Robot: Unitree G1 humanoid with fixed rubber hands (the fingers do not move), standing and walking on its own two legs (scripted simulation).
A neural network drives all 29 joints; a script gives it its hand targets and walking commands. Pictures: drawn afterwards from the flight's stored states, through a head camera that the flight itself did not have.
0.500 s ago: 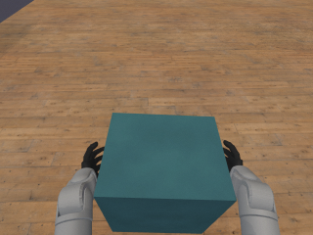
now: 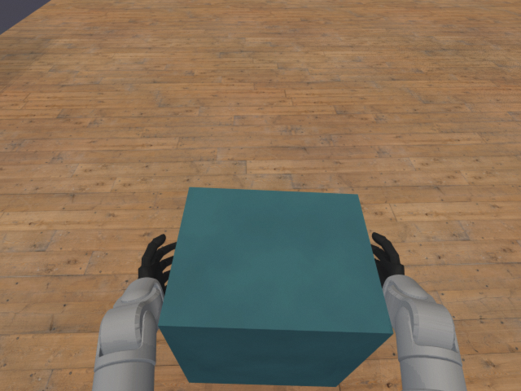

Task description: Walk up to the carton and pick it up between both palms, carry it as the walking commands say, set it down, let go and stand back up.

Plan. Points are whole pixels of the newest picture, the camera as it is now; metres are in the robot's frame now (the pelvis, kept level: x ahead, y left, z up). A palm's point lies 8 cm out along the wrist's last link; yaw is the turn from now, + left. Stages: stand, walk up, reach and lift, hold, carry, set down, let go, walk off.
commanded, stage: carry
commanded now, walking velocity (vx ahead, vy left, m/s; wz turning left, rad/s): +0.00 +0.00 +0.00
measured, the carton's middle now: (268, 294) +0.30 +0.00 -0.03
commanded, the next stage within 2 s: none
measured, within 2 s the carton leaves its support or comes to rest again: neither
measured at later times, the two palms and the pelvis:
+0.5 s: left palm (153, 283) +0.28 +0.18 +0.03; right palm (386, 280) +0.30 -0.18 +0.03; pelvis +0.00 +0.00 +0.00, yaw +0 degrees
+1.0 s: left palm (153, 281) +0.29 +0.18 +0.03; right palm (386, 277) +0.30 -0.18 +0.03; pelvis +0.00 +0.00 +0.00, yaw +0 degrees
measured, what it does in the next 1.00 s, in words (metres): stands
